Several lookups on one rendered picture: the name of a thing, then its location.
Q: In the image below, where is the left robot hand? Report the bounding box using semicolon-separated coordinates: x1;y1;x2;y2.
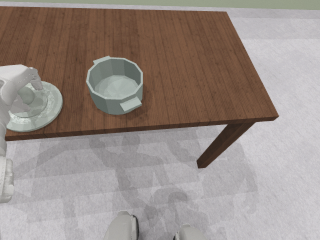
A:
0;64;43;114

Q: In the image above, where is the robot thigh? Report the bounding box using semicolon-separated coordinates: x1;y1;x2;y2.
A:
103;214;137;240
175;227;208;240

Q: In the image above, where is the table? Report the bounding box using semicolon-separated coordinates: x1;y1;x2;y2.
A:
0;6;279;169

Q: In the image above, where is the left robot upper arm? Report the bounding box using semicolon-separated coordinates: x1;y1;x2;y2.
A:
0;156;15;240

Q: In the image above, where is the knob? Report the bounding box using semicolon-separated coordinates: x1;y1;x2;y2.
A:
17;86;35;105

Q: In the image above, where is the left robot thigh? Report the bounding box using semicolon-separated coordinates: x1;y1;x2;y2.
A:
103;214;137;240

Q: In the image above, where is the left robot forearm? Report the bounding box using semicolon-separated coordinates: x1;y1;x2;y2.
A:
0;77;18;157

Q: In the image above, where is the lid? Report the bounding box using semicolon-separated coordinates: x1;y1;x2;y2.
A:
6;81;63;132

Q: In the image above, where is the right robot thigh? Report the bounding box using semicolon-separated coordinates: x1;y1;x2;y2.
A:
175;227;208;240

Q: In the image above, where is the pot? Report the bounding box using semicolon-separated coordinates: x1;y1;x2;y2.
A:
86;56;143;115

